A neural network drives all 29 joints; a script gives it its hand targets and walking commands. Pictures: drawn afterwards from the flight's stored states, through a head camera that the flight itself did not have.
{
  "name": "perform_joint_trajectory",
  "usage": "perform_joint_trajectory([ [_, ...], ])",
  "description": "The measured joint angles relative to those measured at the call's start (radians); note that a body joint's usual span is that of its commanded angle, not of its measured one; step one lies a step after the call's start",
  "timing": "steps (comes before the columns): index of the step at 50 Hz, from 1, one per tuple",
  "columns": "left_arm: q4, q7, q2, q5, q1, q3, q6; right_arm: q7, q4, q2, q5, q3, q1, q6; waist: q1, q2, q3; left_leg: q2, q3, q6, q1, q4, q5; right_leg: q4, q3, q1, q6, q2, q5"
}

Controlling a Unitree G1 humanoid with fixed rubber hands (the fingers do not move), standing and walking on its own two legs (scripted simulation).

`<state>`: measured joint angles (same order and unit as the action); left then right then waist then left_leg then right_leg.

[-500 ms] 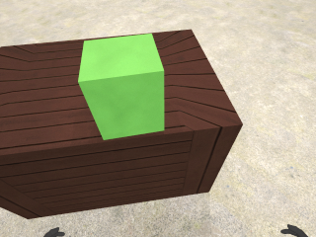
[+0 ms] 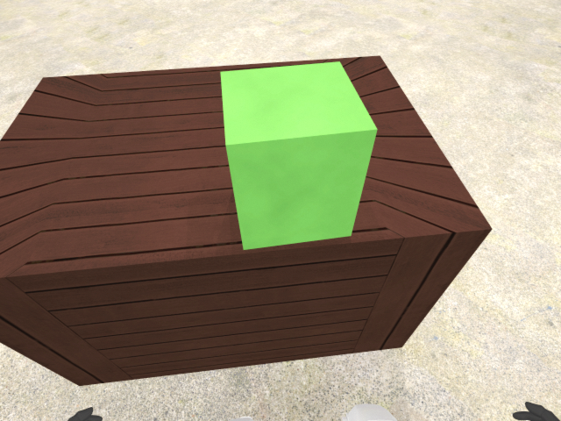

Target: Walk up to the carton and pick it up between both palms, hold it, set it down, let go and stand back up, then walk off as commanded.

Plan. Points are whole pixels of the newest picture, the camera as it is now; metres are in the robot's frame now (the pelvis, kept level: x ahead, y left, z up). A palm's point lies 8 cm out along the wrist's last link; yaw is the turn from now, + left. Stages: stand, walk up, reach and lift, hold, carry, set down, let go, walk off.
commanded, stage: walk up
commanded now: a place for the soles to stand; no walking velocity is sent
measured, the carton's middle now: (289, 159) +0.53 -0.01 +0.06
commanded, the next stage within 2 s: reach and lift in 1.66 s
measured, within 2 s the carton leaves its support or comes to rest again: neither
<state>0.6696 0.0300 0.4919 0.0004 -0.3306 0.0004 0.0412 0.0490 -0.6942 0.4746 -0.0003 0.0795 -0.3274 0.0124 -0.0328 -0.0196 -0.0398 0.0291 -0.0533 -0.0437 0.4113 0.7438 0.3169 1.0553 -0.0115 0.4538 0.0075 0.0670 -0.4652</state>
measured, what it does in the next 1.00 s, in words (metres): steps on the spot: right foot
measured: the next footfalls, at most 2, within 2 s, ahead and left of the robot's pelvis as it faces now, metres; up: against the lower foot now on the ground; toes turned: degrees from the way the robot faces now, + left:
right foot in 0.34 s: +0.11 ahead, -0.16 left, +0.00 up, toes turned -3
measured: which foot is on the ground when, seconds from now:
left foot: down 0.00-1.00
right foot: up 0.00-0.32, down 0.34-1.00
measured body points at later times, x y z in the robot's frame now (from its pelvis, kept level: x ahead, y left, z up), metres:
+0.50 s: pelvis +0.03 -0.02 +0.00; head +0.05 -0.03 +0.45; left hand +0.15 +0.31 -0.07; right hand +0.11 -0.35 -0.09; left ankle +0.05 +0.09 -0.72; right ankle +0.07 -0.15 -0.71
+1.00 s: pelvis +0.05 -0.02 +0.00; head +0.06 -0.02 +0.45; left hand +0.17 +0.30 -0.08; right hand +0.14 -0.36 -0.08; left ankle +0.05 +0.09 -0.72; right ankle +0.07 -0.15 -0.72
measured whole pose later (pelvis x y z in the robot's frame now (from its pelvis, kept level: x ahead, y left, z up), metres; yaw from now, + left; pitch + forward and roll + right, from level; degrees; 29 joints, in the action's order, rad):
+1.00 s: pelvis +0.05 -0.02 +0.00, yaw -1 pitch +2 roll +0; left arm 0.67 0.01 0.47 0.00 -0.32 0.00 0.04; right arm 0.02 -0.69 0.47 0.00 0.01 -0.33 0.05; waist -0.02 -0.01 0.03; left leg 0.03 -0.06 -0.02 0.38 0.72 0.37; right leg 0.70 -0.03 0.40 0.00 0.03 -0.33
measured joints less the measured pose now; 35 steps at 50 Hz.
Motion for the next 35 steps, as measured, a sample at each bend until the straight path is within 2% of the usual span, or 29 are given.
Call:
perform_joint_trajectory([
  [6,0.0,-0.015,0.0,0.0,0.0,0.0,-0.001,-0.01,0.0,0.0,0.0,0.002,0.0,0.023,-0.004,0.031,-0.002,-0.001,-0.003,-0.009,-0.04,-0.084,-0.032,-0.036,0.001,0.0,0.0,-0.011,0.04],
  [14,0.0,-0.019,0.001,0.0,0.0,0.0,-0.001,-0.01,0.0,-0.001,0.0,0.0,0.001,0.024,-0.004,0.041,-0.005,-0.002,-0.022,-0.01,-0.039,-0.086,-0.018,-0.242,-0.002,-0.008,0.0,-0.015,0.047],
  [17,0.0,-0.019,0.001,0.0,0.0,0.0,0.003,-0.01,-0.001,-0.001,0.0,-0.008,0.001,0.024,0.001,0.037,-0.004,-0.003,-0.027,0.001,-0.021,-0.026,0.017,-0.375,-0.003,-0.05,0.002,-0.027,0.139],
  [18,0.0,-0.019,-0.005,0.0,0.0,0.0,0.004,-0.011,-0.001,-0.001,0.0,-0.013,0.001,0.022,0.001,0.026,-0.006,0.002,-0.022,0.003,-0.017,0.0,0.034,-0.367,-0.007,-0.05,-0.003,-0.03,0.174],
  [21,0.001,-0.019,-0.019,0.0,0.0,0.0,0.004,-0.014,0.0,-0.004,0.0,-0.039,0.001,0.015,0.003,0.003,0.012,0.002,-0.013,0.003,-0.016,0.02,0.128,-0.353,-0.014,-0.05,-0.007,-0.031,0.164],
  [25,0.001,-0.02,-0.019,0.0,0.0,0.0,0.004,-0.018,-0.001,-0.003,0.0,-0.045,0.001,0.021,0.004,-0.012,0.023,0.002,-0.013,0.006,-0.026,-0.02,0.022,-0.353,-0.015,-0.05,-0.007,-0.031,0.151],
  [35,0.001,-0.022,-0.019,0.0,0.003,0.0,0.004,-0.024,-0.001,-0.003,0.0,-0.053,0.001,0.037,0.008,-0.006,0.042,0.003,-0.009,0.019,-0.028,-0.024,0.057,-0.353,-0.018,-0.05,-0.007,-0.032,0.13],
])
